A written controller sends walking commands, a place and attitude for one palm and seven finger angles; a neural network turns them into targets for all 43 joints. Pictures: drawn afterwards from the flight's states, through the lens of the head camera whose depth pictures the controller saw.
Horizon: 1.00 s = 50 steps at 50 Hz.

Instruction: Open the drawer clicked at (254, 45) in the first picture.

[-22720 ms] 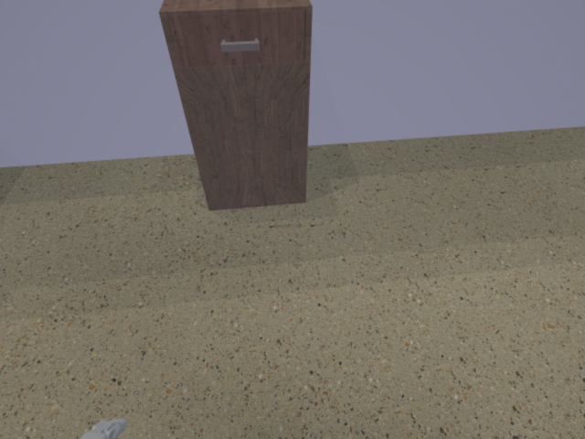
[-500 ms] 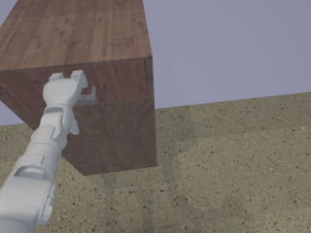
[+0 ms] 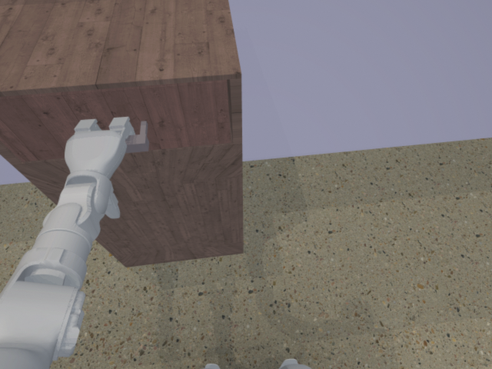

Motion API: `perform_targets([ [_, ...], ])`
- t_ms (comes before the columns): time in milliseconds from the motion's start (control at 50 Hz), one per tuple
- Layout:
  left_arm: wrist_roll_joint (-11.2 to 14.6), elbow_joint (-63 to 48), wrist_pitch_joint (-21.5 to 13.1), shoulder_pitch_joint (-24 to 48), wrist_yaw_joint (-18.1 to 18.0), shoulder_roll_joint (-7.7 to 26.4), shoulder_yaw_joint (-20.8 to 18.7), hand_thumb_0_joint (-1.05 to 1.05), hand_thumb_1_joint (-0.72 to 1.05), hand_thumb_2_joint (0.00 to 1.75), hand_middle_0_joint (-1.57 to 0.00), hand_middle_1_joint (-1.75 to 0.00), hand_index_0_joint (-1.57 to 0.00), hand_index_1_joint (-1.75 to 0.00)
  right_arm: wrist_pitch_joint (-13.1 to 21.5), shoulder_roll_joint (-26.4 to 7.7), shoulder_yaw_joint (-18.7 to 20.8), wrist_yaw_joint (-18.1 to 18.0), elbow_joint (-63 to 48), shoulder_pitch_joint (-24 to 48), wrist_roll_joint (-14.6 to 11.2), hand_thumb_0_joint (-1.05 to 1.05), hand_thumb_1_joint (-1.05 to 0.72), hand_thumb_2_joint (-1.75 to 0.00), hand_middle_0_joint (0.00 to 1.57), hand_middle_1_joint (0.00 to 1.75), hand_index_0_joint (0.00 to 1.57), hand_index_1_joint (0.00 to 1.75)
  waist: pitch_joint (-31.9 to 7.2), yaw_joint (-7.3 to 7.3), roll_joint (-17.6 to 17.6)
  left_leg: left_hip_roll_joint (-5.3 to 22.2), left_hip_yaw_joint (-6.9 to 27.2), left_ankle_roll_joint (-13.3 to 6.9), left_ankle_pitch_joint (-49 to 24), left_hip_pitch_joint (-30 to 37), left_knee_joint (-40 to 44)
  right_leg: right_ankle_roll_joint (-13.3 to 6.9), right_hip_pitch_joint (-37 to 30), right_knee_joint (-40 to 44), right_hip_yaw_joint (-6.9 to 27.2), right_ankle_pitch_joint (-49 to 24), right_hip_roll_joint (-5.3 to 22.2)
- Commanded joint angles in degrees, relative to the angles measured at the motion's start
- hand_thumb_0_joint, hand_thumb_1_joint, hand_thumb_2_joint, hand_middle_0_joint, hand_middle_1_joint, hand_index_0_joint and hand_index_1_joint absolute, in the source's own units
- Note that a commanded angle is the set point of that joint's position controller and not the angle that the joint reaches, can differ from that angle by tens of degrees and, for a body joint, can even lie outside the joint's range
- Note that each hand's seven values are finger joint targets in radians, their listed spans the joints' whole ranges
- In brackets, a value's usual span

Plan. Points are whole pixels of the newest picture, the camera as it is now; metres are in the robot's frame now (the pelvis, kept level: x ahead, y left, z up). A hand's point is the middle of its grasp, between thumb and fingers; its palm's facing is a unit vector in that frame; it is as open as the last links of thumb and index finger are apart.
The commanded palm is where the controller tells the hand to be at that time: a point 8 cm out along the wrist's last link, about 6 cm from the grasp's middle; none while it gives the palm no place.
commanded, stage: lower the fingers behind the handle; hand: left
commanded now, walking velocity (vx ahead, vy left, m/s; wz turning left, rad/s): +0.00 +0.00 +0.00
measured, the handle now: (113, 137) +0.50 +0.25 +0.05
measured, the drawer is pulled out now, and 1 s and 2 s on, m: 0.00 0.00 0.03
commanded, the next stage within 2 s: close the thumb around the handle in 0.44 s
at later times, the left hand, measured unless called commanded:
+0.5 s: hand (115, 168) +0.45 +0.24 +0.03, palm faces -0.03 -0.01 -1.00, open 13.8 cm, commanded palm +0.42 +0.24 +0.08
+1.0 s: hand (112, 169) +0.44 +0.24 +0.03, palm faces -0.03 +0.00 -1.00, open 8.3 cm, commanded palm +0.42 +0.24 +0.08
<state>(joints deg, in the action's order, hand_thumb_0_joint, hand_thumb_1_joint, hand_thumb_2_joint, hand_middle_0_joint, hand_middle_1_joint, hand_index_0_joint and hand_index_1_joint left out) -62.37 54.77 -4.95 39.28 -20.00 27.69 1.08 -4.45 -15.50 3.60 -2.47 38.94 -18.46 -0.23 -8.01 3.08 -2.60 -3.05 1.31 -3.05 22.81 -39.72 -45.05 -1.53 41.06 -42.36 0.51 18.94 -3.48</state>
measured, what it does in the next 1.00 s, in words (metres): stands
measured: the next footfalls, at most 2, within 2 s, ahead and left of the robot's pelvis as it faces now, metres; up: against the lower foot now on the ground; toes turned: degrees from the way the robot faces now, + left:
none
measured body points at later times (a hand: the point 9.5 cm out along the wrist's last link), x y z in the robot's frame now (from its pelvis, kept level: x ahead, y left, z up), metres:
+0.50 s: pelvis +0.01 +0.00 +0.00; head +0.09 -0.01 +0.45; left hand +0.45 +0.24 +0.08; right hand +0.06 -0.27 -0.13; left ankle -0.02 +0.08 -0.71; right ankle +0.01 -0.11 -0.71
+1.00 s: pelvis +0.01 +0.00 +0.00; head +0.08 -0.01 +0.45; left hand +0.44 +0.24 +0.08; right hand +0.07 -0.27 -0.13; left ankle -0.02 +0.08 -0.71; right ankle +0.01 -0.11 -0.71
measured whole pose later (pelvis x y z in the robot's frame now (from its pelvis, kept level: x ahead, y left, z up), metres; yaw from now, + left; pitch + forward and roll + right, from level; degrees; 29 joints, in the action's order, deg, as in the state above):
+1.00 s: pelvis +0.01 +0.00 +0.00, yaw +0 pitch +17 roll -1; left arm -62.1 54.7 -1.8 38.2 -19.5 26.5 2.0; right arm -4.9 -14.6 3.0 -2.2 38.8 -17.6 -0.5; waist -8.2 2.9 -3.1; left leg -2.8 1.3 -2.9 23.2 -37.6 -44.2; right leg -1.8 39.1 -41.8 0.6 19.3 -3.7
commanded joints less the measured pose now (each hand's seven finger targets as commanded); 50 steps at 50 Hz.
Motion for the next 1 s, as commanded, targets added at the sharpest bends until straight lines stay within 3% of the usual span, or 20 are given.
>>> perform_targets([
  [0, -0.3, -9.3, 2.1, 24.2, -4.2, 12.9, -3.5, 0.0, -0.5, 0.3, -0.3, -1.2, -0.3, -1.2, 1.1, -7.7, 2.9, 0.5, -3.0, -5.7, 0.2, 0.0, -0.9, -0.9, 0.2, 0.3, 0.2, 0.3, -24.7, 1.16, -2.6, 1.8, 0.5, 1.4, -27.6, 14.4, 2.7, -1.2, -9.5, 1.9, -1.0, -17.2, -0.3],
  [40, 0.4, -8.5, 3.6, 23.2, -4.1, 12.6, -3.5, 0.0, -0.5, 0.3, -0.3, -1.2, -0.3, -1.2, 0.9, -7.9, 2.8, 0.8, -3.0, -5.6, 0.1, 0.0, -0.9, -0.9, 0.2, 0.3, 0.2, 0.3, -24.0, 0.9, -1.9, 1.9, 0.3, 1.3, -27.6, 14.2, 3.0, -1.2, -10.5, 2.4, -1.0, -17.7, -0.3],
  [60, 0.5, -8.7, 4.1, 23.1, -3.9, 15.2, -5.6, 0.0, -0.5, 0.3, -0.3, -1.2, -0.3, -1.2, 0.7, -8.2, 2.7, 0.7, -3.2, -5.3, 0.1, 0.0, -0.9, -0.9, 0.2, 0.3, 0.2, 0.3, -25.1, 0.34, -0.7, 1.8, 0.2, 1.1, -28.0, 13.6, 3.1, -1.2, -12.4, 2.4, -0.7, -18.8, -0.3],
  [120, 0.5, -10.2, 4.8, 25.7, -2.9, 11.7, -1.9, 0.0, -0.5, 0.3, -0.3, -1.2, -0.3, -1.2, 0.6, -7.8, 2.6, 0.6, -3.5, -5.3, -0.2, 0.0, -0.9, -0.9, 0.2, 0.3, 0.2, 0.3, -24.1, 1.52, -2.6, 2.0, 0.3, 1.0, -28.5, 15.5, 3.6, -1.0, -11.6, 3.1, -0.9, -18.4, -0.2],
  [140, 0.5, -9.1, 5.1, 24.1, -2.8, 14.1, -4.1, 0.0, -0.5, 0.3, -0.3, -1.2, -0.3, -1.2, 0.5, -7.9, 2.6, 0.5, -3.2, -5.3, -0.3, 0.0, -0.9, -0.9, 0.2, 0.3, 0.2, 0.3, -23.4, 0.85, -1.0, 2.1, 0.4, 0.9, -27.8, 14.8, 3.9, -1.0, -12.3, 3.2, -0.9, -18.0, -0.2],
  [220, 0.8, -8.4, 4.8, 22.2, -1.4, 12.1, -2.6, 0.0, -0.5, 0.3, -0.3, -1.2, -0.3, -1.2, 0.3, -7.7, 2.3, 0.2, -3.7, -5.2, -0.4, 0.0, -0.9, -0.9, 0.2, 0.3, 0.2, 0.3, -21.9, 0.98, 0.5, 2.2, 0.4, 0.7, -27.4, 14.4, 4.6, -1.0, -13.0, 3.8, -0.9, -18.0, -0.2],
  [300, 0.8, -9.1, 3.7, 20.6, -1.0, 13.4, -4.0, 0.0, -0.5, 0.3, -0.3, -1.2, -0.3, -1.2, 0.3, -7.7, 2.2, 0.2, -4.1, -5.0, -0.3, 0.0, -0.9, -0.9, 0.2, 0.3, 0.2, 0.3, -21.3, 0.23, 1.1, 2.0, 0.2, 0.5, -27.1, 13.4, 4.9, -1.0, -14.3, 3.8, -0.6, -18.7, 0.0],
  [360, 0.6, -10.0, 3.1, 19.9, -1.4, 14.8, -5.3, 0.0, -0.5, 0.3, -0.3, -1.2, -0.3, -1.2, 0.1, -7.7, 2.2, 0.1, -4.3, -4.7, -0.2, 0.0, -0.9, -0.9, 0.2, 0.3, 0.2, 0.3, -21.7, -0.38, 0.3, 1.9, 0.0, 0.7, -27.3, 12.8, 4.9, -1.2, -15.1, 3.6, -0.4, -19.1, 0.1],
  [420, 0.3, -12.5, 2.7, 20.0, -2.4, 12.7, -4.1, 0.0, -0.5, 0.3, -0.3, -1.2, -0.3, -1.2, 0.4, -7.4, 2.5, 0.4, -4.5, -4.5, -0.1, 0.0, -0.9, -0.9, 0.2, 0.3, 0.2, 0.3, -22.6, -0.14, -1.5, 2.3, 0.1, 0.9, -30.2, 15.0, 4.4, -1.1, -13.6, 3.2, -0.6, -19.7, 0.0],
  [520, 0.7, -12.9, 3.5, 19.7, -3.3, 12.2, -4.0, 0.0, -0.5, 0.3, -0.3, -1.2, -0.3, -1.2, 0.5, -7.4, 2.9, 0.5, -4.0, -4.3, -0.1, 0.0, -0.9, -0.9, 0.2, 0.3, 0.2, 0.3, -23.5, 0.12, -1.1, 2.2, 0.1, 1.0, -30.9, 15.9, 4.1, -1.0, -14.0, 3.3, -0.5, -20.5, 0.0],
  [600, 0.8, -13.3, 4.1, 19.8, -3.0, 12.4, -4.0, 0.0, -0.28, 0.4, -0.32, -1.22, -0.32, -1.22, 0.3, -7.5, 2.8, 0.5, -3.9, -3.9, -0.3, 0.0, -0.9, -0.9, 0.2, 0.3, 0.2, 0.3, -23.0, 0.22, -1.3, 2.1, 0.1, 1.1, -31.7, 16.5, 4.1, -1.0, -14.3, 3.5, -0.5, -21.2, 0.0],
  [660, 0.7, -12.0, 4.5, 21.5, -2.4, 12.6, -3.4, 0.0, -0.11, 0.47, -0.33, -1.24, -0.33, -1.24, 0.3, -7.6, 2.6, 0.2, -3.8, -3.5, -0.4, 0.0, -0.9, -0.9, 0.2, 0.3, 0.2, 0.3, -20.7, 1.0, 0.9, 1.8, -0.2, 0.6, -27.3, 13.9, 4.8, -1.0, -15.0, 4.3, -0.3, -20.1, 0.2],
  [680, 0.7, -11.9, 4.5, 21.2, -2.2, 11.7, -2.3, 0.0, -0.05, 0.49, -0.33, -1.25, -0.33, -1.25, 0.4, -7.4, 2.5, 0.2, -4.1, -3.6, -0.5, 0.0, -0.9, -0.9, 0.2, 0.3, 0.2, 0.3, -20.9, 0.88, -0.2, 1.6, -0.3, 0.5, -26.4, 14.0, 5.0, -1.0, -15.2, 4.4, -0.2, -19.8, 0.3],
  [700, 0.6, -12.0, 4.3, 21.5, -2.0, 13.8, -4.0, 0.0, 0.0, 0.52, -0.34, -1.25, -0.34, -1.25, 0.3, -7.6, 2.5, 0.1, -3.9, -3.5, -0.5, 0.0, -0.9, -0.9, 0.2, 0.3, 0.2, 0.3, -21.1, 0.49, -0.3, 1.5, -0.3, 0.6, -25.7, 14.1, 5.1, -1.1, -15.4, 4.3, -0.1, -19.4, 0.3],
  [780, 0.7, -11.9, 3.4, 21.2, -1.4, 11.2, -1.9, 0.0, 0.23, 0.61, -0.35, -1.28, -0.35, -1.28, 0.6, -7.1, 2.4, 0.0, -4.5, -3.3, -0.5, 0.0, -0.9, -0.9, 0.2, 0.3, 0.2, 0.3, -20.7, 0.78, -1.2, 1.6, -0.1, 0.6, -25.8, 14.7, 5.0, -1.1, -14.2, 4.3, -0.3, -18.5, 0.2],
  [800, 0.7, -10.9, 3.3, 19.3, -1.4, 13.6, -4.2, 0.0, 0.28, 0.64, -0.36, -1.28, -0.36, -1.28, 0.4, -7.4, 2.3, -0.1, -4.3, -3.4, -0.5, 0.0, -0.9, -0.9, 0.2, 0.3, 0.2, 0.3, -20.8, -0.08, -0.2, 1.5, -0.2, 0.6, -25.4, 13.7, 4.9, -1.2, -15.0, 4.2, -0.2, -18.6, 0.2],
  [860, 0.6, -10.8, 3.2, 21.6, -1.3, 12.0, -2.4, 0.0, 0.45, 0.71, -0.37, -1.3, -0.37, -1.3, 0.6, -7.3, 2.2, -0.2, -4.6, -3.3, -0.4, 0.0, -0.9, -0.9, 0.2, 0.3, 0.2, 0.3, -19.7, 0.98, 0.2, 1.4, -0.2, 0.5, -24.4, 12.5, 4.9, -1.1, -14.4, 4.3, -0.2, -18.7, 0.3],
  [880, 0.7, -11.3, 2.9, 22.0, -1.3, 11.0, -1.7, 0.0, 0.51, 0.73, -0.37, -1.31, -0.37, -1.31, 0.8, -7.2, 2.4, -0.1, -4.6, -3.6, -0.4, 0.0, -0.9, -0.9, 0.2, 0.3, 0.2, 0.3, -20.0, 1.12, -0.2, 1.4, -0.3, 0.4, -23.9, 13.0, 4.9, -1.0, -14.0, 4.3, -0.1, -18.1, 0.3],
  [900, 0.4, -10.4, 2.9, 20.6, -1.5, 13.6, -3.9, 0.0, 0.56, 0.76, -0.38, -1.31, -0.38, -1.31, 0.7, -7.4, 2.4, -0.2, -4.4, -3.7, -0.5, 0.0, -0.9, -0.9, 0.2, 0.3, 0.2, 0.3, -20.5, 0.43, 0.2, 1.4, -0.2, 0.4, -23.8, 13.0, 4.7, -1.1, -14.0, 4.2, -0.1, -17.8, 0.3],
  [980, 0.2, -11.5, 2.8, 22.7, -1.9, 11.8, -2.4, 0.0, 0.79, 0.85, -0.39, -1.34, -0.39, -1.34, 0.8, -7.2, 2.5, 0.0, -4.4, -4.2, -0.3, 0.0, -0.9, -0.9, 0.2, 0.3, 0.2, 0.3, -23.0, 0.72, -1.9, 1.7, 0.2, 0.8, -26.5, 15.0, 4.2, -1.2, -13.0, 3.4, -0.4, -18.2, 0.1],
])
